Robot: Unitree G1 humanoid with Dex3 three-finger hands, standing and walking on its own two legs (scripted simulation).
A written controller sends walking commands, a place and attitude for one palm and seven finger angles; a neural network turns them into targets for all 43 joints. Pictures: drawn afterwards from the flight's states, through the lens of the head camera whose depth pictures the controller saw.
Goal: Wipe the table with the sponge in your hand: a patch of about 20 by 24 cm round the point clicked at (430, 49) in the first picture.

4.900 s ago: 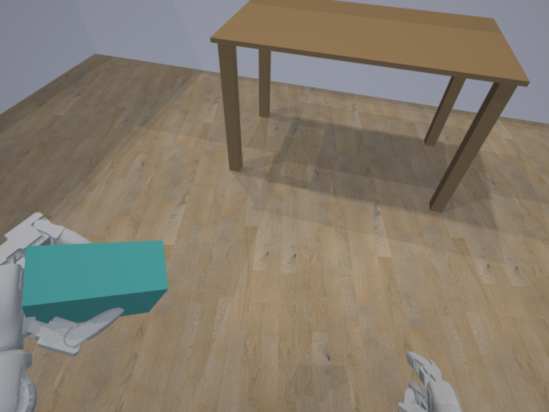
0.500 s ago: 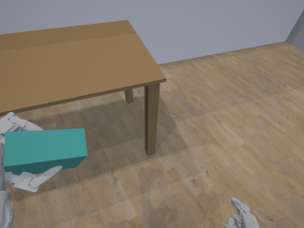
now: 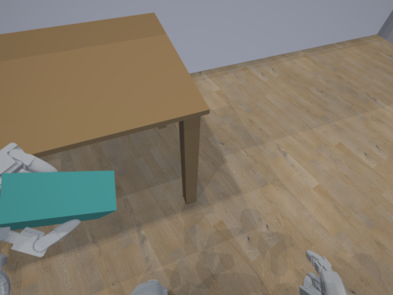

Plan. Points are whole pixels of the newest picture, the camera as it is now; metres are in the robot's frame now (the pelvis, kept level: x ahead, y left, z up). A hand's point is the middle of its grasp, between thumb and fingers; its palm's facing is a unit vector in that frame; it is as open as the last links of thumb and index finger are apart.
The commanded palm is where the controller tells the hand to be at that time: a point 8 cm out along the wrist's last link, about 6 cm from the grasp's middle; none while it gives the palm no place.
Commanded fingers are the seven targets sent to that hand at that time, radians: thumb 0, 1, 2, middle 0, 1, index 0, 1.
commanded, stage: take the last steps up to it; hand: left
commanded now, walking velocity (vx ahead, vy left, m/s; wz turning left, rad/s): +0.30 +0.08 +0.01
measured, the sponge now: (76, 199) +0.23 +0.20 +0.14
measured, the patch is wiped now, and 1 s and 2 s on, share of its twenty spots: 0.00 0.00 0.00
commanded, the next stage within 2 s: come to a stop and stand still in 0.82 s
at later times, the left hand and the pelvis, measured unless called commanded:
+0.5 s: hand (65, 130) +0.34 +0.24 +0.17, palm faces +0.40 -0.76 -0.51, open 10.0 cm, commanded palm +0.28 +0.28 +0.18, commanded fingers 0.00 0.10 1.30 -1.20 -1.60 -1.20 -1.60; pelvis +0.12 +0.00 -0.01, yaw +0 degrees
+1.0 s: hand (64, 93) +0.43 +0.28 +0.16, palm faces +0.42 -0.81 -0.40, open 10.0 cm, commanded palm +0.36 +0.31 +0.18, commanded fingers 0.00 0.10 1.30 -1.20 -1.60 -1.20 -1.60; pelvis +0.20 +0.03 +0.00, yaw +0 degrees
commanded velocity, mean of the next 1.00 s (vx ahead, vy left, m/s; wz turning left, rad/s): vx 0.18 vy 0.04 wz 0.02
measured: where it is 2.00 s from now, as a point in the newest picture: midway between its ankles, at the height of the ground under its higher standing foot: outside the picture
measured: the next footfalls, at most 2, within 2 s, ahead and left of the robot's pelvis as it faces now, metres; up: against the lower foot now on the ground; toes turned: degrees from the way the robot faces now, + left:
left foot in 0.06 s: +0.12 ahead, +0.13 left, +0.00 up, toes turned +8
right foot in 0.46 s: +0.19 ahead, -0.09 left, +0.00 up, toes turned -11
